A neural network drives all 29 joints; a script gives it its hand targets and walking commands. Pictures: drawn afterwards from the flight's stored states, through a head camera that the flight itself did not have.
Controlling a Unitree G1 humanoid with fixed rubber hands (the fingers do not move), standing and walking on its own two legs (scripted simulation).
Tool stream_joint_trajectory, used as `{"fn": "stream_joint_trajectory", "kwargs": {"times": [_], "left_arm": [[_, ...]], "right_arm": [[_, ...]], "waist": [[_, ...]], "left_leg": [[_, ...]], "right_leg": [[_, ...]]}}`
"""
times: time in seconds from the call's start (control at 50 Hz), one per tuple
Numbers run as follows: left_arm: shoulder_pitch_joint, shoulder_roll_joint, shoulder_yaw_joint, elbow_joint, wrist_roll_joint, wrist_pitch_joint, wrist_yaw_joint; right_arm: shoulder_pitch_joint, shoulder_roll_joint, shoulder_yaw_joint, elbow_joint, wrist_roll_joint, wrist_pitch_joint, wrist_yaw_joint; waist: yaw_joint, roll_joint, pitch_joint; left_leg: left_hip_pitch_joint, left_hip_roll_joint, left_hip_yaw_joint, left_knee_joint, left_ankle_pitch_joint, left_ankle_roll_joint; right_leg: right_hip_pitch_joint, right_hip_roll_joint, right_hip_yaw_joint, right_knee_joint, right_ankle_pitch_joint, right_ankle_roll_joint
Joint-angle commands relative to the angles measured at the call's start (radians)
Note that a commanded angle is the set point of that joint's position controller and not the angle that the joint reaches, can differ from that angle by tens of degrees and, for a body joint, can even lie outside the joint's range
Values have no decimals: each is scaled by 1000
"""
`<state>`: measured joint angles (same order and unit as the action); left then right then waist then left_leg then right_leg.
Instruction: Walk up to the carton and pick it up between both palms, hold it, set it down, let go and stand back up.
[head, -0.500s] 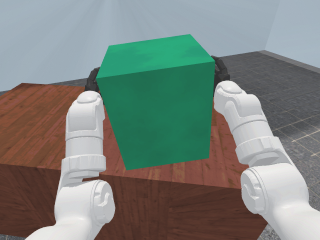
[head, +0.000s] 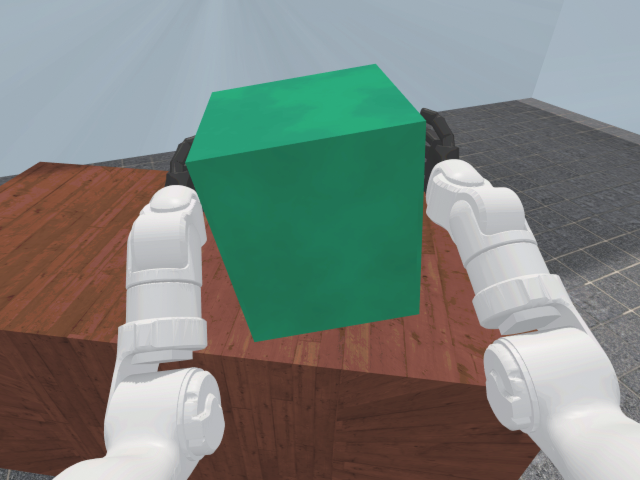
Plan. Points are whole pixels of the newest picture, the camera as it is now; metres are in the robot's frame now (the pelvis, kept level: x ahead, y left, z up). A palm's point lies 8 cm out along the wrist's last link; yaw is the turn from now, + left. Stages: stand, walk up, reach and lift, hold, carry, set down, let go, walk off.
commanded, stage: hold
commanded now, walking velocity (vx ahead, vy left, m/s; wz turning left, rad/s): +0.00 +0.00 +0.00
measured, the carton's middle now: (315, 202) +0.39 +0.01 +0.22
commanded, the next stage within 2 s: none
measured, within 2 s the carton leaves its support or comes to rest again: neither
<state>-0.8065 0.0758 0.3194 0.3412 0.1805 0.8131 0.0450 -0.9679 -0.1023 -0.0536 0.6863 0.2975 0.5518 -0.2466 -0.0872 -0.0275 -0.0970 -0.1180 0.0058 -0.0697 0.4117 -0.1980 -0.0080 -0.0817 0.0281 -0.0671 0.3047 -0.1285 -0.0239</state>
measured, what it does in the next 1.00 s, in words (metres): stands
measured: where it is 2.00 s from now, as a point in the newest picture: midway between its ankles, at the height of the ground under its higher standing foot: outside the picture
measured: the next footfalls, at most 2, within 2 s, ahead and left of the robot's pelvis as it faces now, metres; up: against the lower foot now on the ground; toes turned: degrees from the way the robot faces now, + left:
none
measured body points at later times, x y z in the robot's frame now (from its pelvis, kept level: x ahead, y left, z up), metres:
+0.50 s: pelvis +0.01 +0.01 +0.00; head -0.07 +0.02 +0.44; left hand +0.38 +0.16 +0.25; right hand +0.38 -0.14 +0.26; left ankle +0.02 +0.12 -0.75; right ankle +0.03 -0.11 -0.75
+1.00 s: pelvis -0.01 +0.00 +0.00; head -0.09 +0.02 +0.44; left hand +0.38 +0.17 +0.26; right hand +0.38 -0.14 +0.28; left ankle +0.02 +0.12 -0.75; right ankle +0.03 -0.11 -0.75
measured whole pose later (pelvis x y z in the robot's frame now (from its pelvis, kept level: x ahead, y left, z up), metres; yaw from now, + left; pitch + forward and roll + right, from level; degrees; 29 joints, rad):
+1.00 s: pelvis -0.01 +0.00 +0.00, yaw +0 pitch -6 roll -1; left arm -0.85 0.08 0.34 0.38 0.19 0.82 0.02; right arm -0.98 -0.09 -0.08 0.68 0.27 0.59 -0.26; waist -0.07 -0.02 -0.10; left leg -0.13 0.00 -0.07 0.41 -0.18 -0.01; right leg -0.09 0.03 -0.05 0.31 -0.12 -0.02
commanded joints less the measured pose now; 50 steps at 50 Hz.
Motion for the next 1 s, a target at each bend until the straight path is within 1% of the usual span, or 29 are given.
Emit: {"fn": "stream_joint_trajectory", "kwargs": {"times": [0.0,0.04,0.06,0.08,0.16,0.2,0.24,0.26,0.28,0.3,0.32,0.34,0.36,0.38,0.4,0.42,0.44,0.5,0.56,0.58,0.6,0.7,0.74,0.8,0.84,0.86,0.9,0.94,0.98], "left_arm": [[-994,-652,-470,-276,-184,-106,-144],[-985,-648,-485,-331,-185,-102,-145],[-992,-649,-494,-359,-183,-96,-141],[-985,-650,-490,-330,-180,-88,-143],[-936,-640,-504,-396,-201,-75,-140],[-922,-623,-497,-384,-180,-63,-150],[-939,-642,-538,-498,-198,-67,-142],[-949,-649,-544,-522,-219,-60,-139],[-956,-634,-548,-531,-214,-55,-138],[-929,-630,-520,-484,-193,-48,-145],[-913,-617,-523,-481,-190,-44,-143],[-893,-603,-502,-454,-167,-32,-146],[-878,-620,-500,-458,-168,-28,-152],[-880,-617,-513,-458,-181,-27,-153],[-863,-610,-504,-414,-166,-17,-160],[-877,-611,-519,-462,-170,-18,-164],[-888,-598,-503,-461,-164,-16,-161],[-856,-618,-488,-401,-145,-8,-174],[-843,-610,-484,-363,-144,-16,-184],[-899,-622,-498,-401,-169,-24,-180],[-898,-639,-511,-353,-172,-22,-178],[-973,-628,-449,-237,-165,-56,-174],[-970,-635,-448,-237,-179,-69,-169],[-1008,-646,-446,-221,-189,-86,-171],[-1038,-654,-463,-214,-193,-90,-158],[-1060,-637,-448,-216,-200,-100,-159],[-1055,-631,-432,-215,-191,-105,-152],[-1057,-619,-422,-166,-193,-101,-152],[-1036,-635,-432,-179,-190,-102,-152]], "right_arm": [[-866,694,316,-342,164,-34,138],[-842,699,342,-393,185,-33,132],[-841,692,331,-386,171,-29,135],[-851,687,334,-408,186,-23,134],[-830,683,379,-485,208,-19,130],[-808,661,363,-474,215,-9,124],[-782,681,378,-558,220,-9,122],[-797,666,394,-578,221,-11,122],[-804,674,376,-562,218,-7,125],[-785,670,374,-516,218,3,128],[-791,664,380,-560,221,-2,130],[-786,642,361,-525,207,7,133],[-769,633,357,-522,207,4,134],[-792,634,375,-545,202,-3,134],[-771,636,362,-508,192,0,128],[-791,629,382,-552,204,-4,128],[-796,627,398,-571,200,-3,126],[-813,650,368,-524,177,-2,129],[-806,646,365,-511,177,-1,125],[-838,657,367,-526,173,-9,129],[-846,663,351,-514,170,-14,132],[-899,706,303,-410,128,-14,148],[-906,723,298,-402,130,-21,144],[-938,720,290,-395,127,-24,138],[-911,717,277,-351,134,-22,142],[-951,740,285,-373,134,-22,146],[-926,722,271,-346,138,-16,145],[-931,710,271,-338,141,-8,143],[-913,703,259,-294,137,-14,143]], "waist": [[-21,95,-504],[-18,123,-511],[-33,137,-526],[-27,137,-511],[-16,81,-548],[-17,103,-496],[-34,138,-583],[-41,133,-594],[-26,134,-573],[-13,107,-512],[-21,125,-511],[-5,106,-485],[-11,126,-478],[-19,90,-510],[-30,94,-471],[-15,115,-519],[-13,92,-531],[-10,92,-445],[0,85,-439],[-1,95,-513],[-9,101,-478],[12,53,-394],[8,74,-426],[-7,55,-446],[-5,110,-471],[1,71,-494],[6,98,-490],[10,85,-507],[-8,95,-504]], "left_leg": [[49,-45,8,-67,226,-37],[67,-52,7,-45,282,-50],[84,-41,5,-57,290,-54],[72,-52,4,-52,272,-56],[132,-49,2,-19,418,-53],[107,-58,3,-22,375,-57],[171,-51,-5,-10,465,-69],[167,-40,-9,-8,484,-85],[150,-41,-1,-13,463,-82],[133,-55,5,-23,416,-68],[132,-51,10,-27,406,-65],[114,-44,7,-45,365,-58],[113,-30,2,-54,364,-68],[113,-34,11,-51,376,-63],[114,-36,11,-46,378,-68],[125,-33,12,-43,395,-66],[127,-36,12,-39,382,-58],[107,-40,23,-55,367,-62],[94,-46,25,-61,300,-45],[109,-31,13,-53,283,-43],[101,-34,24,-63,267,-40],[-8,-45,27,-109,81,2],[6,-44,26,-100,103,-1],[-19,-42,14,-98,105,-5],[-20,-47,22,-94,79,-9],[-19,-54,25,-89,83,-2],[-12,-41,16,-88,95,-8],[-33,-46,14,-87,75,-1],[-17,-33,7,-80,100,-17]], "right_leg": [[211,27,56,-13,195,63],[236,24,57,3,243,62],[232,27,56,-2,234,55],[225,36,49,8,238,61],[245,37,56,10,355,65],[254,46,57,11,351,76],[262,53,41,27,406,69],[265,49,49,23,406,64],[278,48,43,20,392,67],[245,48,41,8,339,72],[251,46,44,11,325,67],[241,49,41,3,284,70],[243,43,43,4,272,66],[259,45,40,8,295,67],[269,39,42,4,298,62],[283,42,47,11,326,62],[273,46,43,16,315,71],[251,53,38,-3,260,63],[243,42,33,-1,225,68],[244,38,39,6,201,48],[216,39,33,-3,186,53],[195,23,47,-19,63,68],[217,17,60,-22,99,65],[219,19,56,-21,90,63],[201,23,58,-19,69,59],[218,25,57,-14,74,64],[199,24,58,-11,83,59],[204,26,61,-8,75,63],[210,20,59,-10,84,47]]}}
